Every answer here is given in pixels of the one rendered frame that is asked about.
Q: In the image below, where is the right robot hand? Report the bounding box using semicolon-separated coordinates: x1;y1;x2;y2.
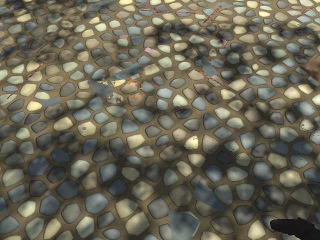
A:
270;217;320;240

